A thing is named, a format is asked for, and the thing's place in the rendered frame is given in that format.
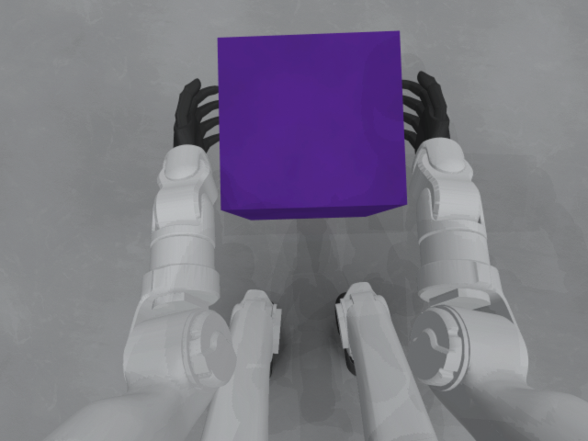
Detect right robot forearm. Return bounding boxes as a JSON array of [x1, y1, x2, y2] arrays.
[[409, 138, 527, 351]]

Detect robot right upper arm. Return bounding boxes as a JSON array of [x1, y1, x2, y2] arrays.
[[407, 305, 588, 441]]

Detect robot right hand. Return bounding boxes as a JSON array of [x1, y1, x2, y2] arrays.
[[402, 71, 450, 153]]

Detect left robot shin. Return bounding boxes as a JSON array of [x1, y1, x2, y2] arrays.
[[229, 289, 273, 361]]

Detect robot right thigh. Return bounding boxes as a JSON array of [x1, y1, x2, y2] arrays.
[[335, 291, 438, 441]]

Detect left robot forearm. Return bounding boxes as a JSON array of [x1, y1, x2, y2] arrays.
[[123, 144, 221, 383]]

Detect robot left hand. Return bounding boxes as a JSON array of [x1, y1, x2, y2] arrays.
[[174, 78, 220, 153]]

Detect carton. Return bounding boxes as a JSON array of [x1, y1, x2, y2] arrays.
[[218, 31, 407, 221]]

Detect robot left upper arm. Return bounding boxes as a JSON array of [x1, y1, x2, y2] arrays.
[[41, 308, 237, 441]]

